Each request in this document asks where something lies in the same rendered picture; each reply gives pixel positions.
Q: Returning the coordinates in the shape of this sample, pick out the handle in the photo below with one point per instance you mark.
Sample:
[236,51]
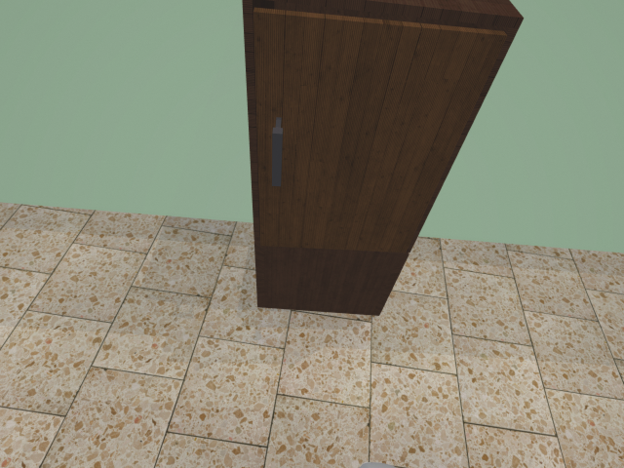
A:
[277,146]

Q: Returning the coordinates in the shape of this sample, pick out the cupboard door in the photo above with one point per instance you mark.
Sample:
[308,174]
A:
[371,110]

